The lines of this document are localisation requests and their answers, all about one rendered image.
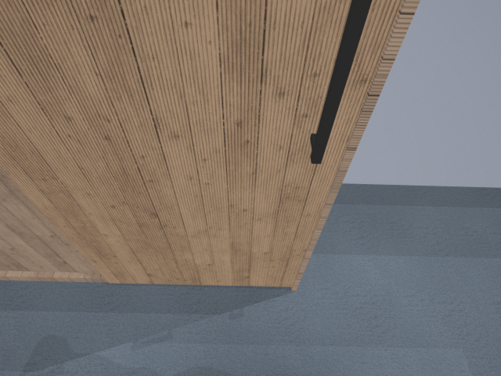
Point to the handle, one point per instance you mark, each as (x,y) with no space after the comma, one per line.
(349,43)

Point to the wardrobe door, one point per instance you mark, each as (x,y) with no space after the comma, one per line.
(29,241)
(169,140)

